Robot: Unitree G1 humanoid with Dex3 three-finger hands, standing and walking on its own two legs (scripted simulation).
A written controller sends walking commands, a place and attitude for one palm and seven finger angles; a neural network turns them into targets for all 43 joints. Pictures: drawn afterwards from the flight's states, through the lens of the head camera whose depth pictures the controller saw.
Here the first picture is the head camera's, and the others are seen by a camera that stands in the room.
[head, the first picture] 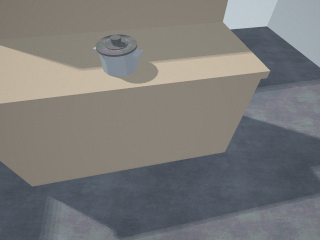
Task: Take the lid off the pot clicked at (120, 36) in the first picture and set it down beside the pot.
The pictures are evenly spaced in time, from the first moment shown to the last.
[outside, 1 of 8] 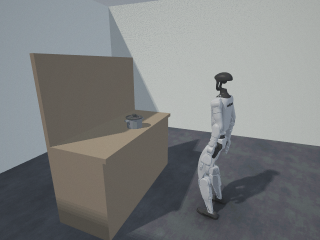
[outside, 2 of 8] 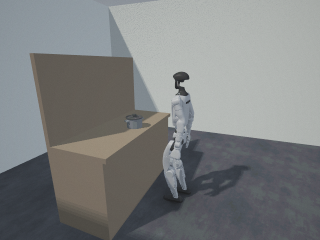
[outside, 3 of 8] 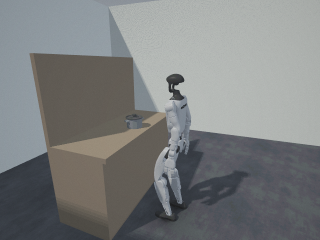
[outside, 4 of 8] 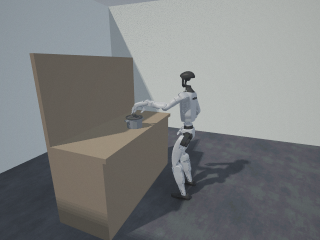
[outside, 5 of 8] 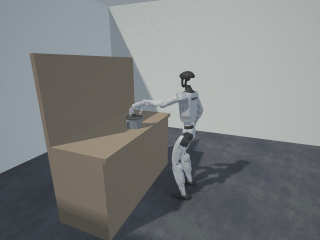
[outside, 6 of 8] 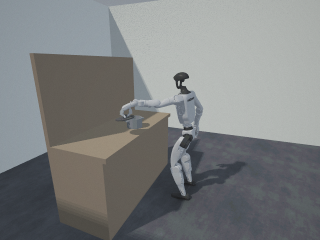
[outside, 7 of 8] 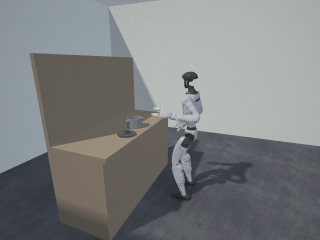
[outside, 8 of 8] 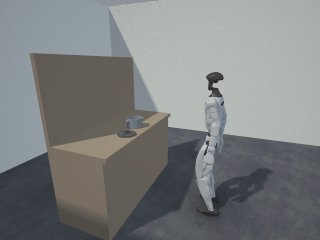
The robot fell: no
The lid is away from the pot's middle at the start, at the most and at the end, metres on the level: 0.00 0.25 0.24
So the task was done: yes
